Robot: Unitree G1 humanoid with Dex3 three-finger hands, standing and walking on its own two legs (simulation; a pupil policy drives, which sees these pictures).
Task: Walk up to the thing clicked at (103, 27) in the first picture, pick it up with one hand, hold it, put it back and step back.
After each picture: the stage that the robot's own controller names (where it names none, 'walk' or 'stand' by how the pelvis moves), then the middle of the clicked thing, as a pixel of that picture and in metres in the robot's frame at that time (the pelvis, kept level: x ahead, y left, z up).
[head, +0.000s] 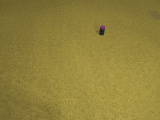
stand; (102, 30) +1.69 -0.28 -0.72
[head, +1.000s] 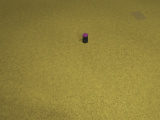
walk; (85, 38) +1.57 +0.07 -0.70
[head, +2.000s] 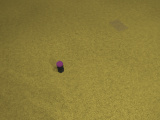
walk; (60, 67) +1.02 +0.29 -0.72
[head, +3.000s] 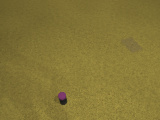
walk; (62, 98) +0.67 +0.22 -0.71
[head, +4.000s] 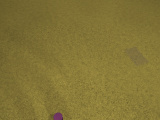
stand; (58, 119) +0.44 +0.17 -0.69
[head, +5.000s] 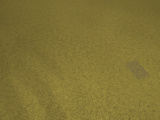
stand; out of the picture +0.38 +0.15 -0.72
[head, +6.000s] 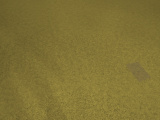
stand; out of the picture +0.36 +0.16 -0.72
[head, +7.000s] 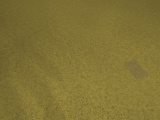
stand; out of the picture +0.38 +0.18 -0.72
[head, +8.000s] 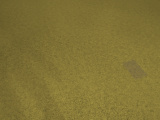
stand; out of the picture +0.37 +0.18 -0.73
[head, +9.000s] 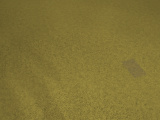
go down; out of the picture +0.37 +0.18 -0.73
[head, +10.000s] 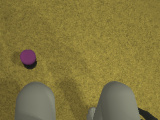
go down; (29, 60) +0.46 +0.20 -0.33
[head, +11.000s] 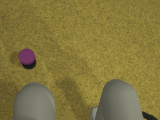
approach; (28, 59) +0.45 +0.20 -0.31
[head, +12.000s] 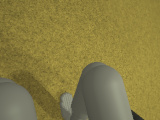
close in; out of the picture +0.44 +0.23 -0.23
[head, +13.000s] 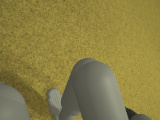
close; out of the picture +0.44 +0.25 -0.23
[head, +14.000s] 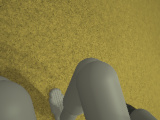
lift; out of the picture +0.41 +0.23 -0.23
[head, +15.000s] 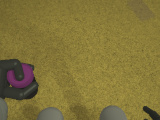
lift; (24, 82) +0.33 +0.18 -0.01
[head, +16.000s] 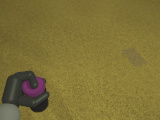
hold; (36, 95) +0.31 +0.16 +0.01
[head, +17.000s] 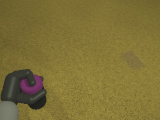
hold; (34, 92) +0.32 +0.17 +0.01
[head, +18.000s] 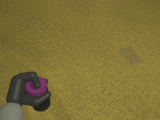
crouch; (39, 94) +0.32 +0.15 -0.01
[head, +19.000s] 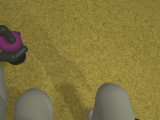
crouch; (13, 49) +0.45 +0.20 -0.09
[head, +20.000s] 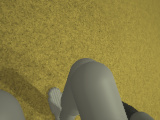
lower; out of the picture +0.45 +0.27 -0.23
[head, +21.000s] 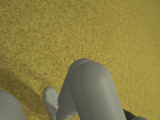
lower; out of the picture +0.45 +0.26 -0.23
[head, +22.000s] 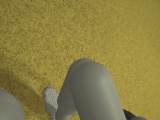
lower; out of the picture +0.45 +0.26 -0.24
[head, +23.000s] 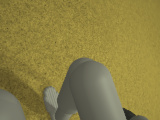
lower; out of the picture +0.45 +0.26 -0.24
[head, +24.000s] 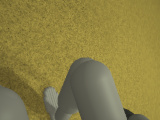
loosen; out of the picture +0.45 +0.23 -0.24
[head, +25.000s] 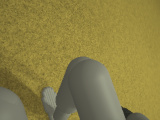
withdraw; out of the picture +0.45 +0.23 -0.24
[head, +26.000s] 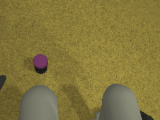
walk; (40, 64) +0.47 +0.17 -0.33
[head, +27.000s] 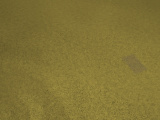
stand; out of the picture +0.39 +0.13 -0.65
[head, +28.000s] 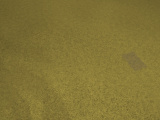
stand; out of the picture +0.40 +0.16 -0.67
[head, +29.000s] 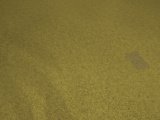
stand; out of the picture +0.41 +0.15 -0.68
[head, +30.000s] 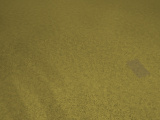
walk; out of the picture +0.41 +0.15 -0.72
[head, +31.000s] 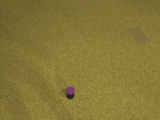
walk; (70, 93) +0.58 +0.07 -0.70
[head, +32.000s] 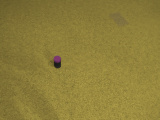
walk; (57, 62) +0.90 +0.18 -0.70
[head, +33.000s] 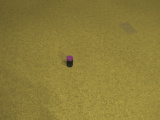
stand; (69, 61) +1.08 +0.12 -0.70
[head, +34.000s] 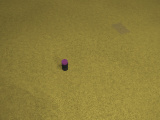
stand; (64, 65) +1.08 +0.17 -0.72
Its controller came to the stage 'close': yes
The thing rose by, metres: 0.71
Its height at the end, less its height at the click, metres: +0.00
